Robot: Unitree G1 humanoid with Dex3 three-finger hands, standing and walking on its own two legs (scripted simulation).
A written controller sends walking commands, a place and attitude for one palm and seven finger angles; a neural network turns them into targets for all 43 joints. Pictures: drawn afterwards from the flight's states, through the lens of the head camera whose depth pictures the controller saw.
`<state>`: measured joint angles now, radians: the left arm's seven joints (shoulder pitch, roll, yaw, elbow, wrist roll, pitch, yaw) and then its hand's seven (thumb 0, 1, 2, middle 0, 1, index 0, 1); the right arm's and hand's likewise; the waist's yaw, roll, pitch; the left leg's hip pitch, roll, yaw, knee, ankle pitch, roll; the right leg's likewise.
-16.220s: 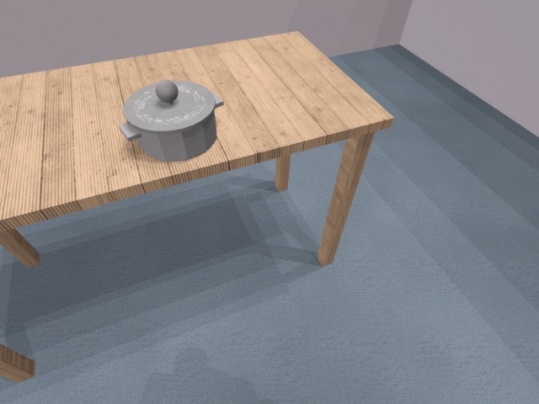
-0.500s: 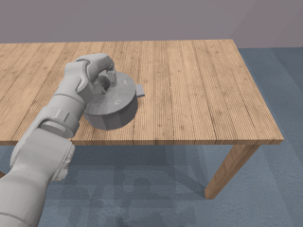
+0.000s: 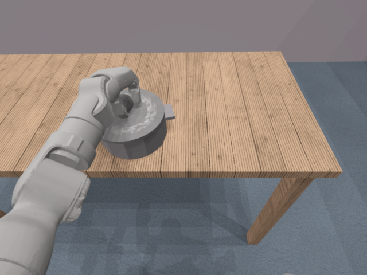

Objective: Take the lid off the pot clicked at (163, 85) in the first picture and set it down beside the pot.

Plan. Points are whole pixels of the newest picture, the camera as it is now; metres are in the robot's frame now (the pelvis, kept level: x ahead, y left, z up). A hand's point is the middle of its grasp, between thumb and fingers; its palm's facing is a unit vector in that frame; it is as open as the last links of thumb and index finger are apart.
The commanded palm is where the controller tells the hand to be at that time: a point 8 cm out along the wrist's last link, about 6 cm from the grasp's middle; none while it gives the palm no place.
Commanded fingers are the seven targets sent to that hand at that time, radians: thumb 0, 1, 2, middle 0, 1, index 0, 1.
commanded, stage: close the fingers and squeeze the knob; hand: left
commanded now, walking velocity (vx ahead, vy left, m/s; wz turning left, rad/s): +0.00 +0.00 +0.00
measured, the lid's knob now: (123, 103) +0.49 +0.14 +0.12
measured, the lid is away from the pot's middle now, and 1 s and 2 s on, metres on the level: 0.01 0.01 0.02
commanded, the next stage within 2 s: lift the lid straight up in 0.36 s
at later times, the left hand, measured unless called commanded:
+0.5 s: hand (120, 104) +0.46 +0.13 +0.14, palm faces -0.38 -0.08 -0.92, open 7.0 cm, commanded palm +0.46 +0.14 +0.21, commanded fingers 0.00 0.84 0.67 -0.88 -1.06 -0.88 -1.05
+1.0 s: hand (116, 92) +0.46 +0.13 +0.17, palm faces -0.35 -0.08 -0.93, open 7.0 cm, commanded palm +0.45 +0.14 +0.25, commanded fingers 0.00 0.85 0.67 -0.88 -1.06 -0.89 -1.06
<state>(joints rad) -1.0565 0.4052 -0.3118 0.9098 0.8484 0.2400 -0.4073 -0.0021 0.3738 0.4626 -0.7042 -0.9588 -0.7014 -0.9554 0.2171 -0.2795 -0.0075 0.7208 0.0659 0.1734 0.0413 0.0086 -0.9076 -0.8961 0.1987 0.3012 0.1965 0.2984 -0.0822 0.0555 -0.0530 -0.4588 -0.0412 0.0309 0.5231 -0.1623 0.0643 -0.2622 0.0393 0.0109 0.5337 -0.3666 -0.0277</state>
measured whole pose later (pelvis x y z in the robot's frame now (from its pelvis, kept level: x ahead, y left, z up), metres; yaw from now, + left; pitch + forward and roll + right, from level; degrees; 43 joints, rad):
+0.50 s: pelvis +0.00 +0.00 +0.00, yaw +0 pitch +5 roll +0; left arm -1.05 0.41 -0.32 0.90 0.85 0.25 -0.41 0.01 0.39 0.46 -0.68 -0.96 -0.69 -0.97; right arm 0.21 -0.28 0.00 0.72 0.07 0.18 0.04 0.01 -0.91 -0.90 0.20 0.30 0.20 0.30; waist -0.08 0.06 -0.05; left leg -0.46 -0.04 0.03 0.52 -0.16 0.06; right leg -0.26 0.04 0.01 0.53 -0.36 -0.03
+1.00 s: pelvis +0.00 -0.01 +0.00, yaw +0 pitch +4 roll +0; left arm -1.11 0.42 -0.32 0.89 0.85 0.27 -0.46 0.01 0.39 0.47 -0.69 -0.95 -0.69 -0.96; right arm 0.20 -0.28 0.00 0.73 0.06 0.15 0.03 0.01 -0.91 -0.90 0.20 0.30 0.20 0.30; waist -0.07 0.06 -0.05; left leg -0.43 -0.04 0.02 0.50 -0.15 0.06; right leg -0.23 0.04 0.01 0.51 -0.36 -0.04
